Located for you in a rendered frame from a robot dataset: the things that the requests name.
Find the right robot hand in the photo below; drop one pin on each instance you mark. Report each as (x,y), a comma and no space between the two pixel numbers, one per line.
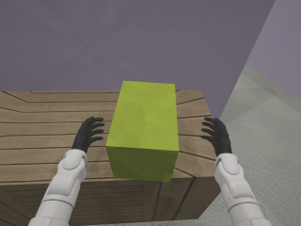
(220,136)

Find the left robot forearm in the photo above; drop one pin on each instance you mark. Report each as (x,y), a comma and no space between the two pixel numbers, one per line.
(61,195)

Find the pedestal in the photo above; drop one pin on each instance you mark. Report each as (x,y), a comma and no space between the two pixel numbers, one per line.
(37,128)

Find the carton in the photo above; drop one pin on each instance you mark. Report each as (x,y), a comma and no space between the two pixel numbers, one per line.
(143,141)

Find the right robot forearm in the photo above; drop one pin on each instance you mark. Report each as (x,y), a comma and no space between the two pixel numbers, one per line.
(238,197)

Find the left robot hand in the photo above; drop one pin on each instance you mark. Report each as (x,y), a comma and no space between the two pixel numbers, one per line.
(84,135)

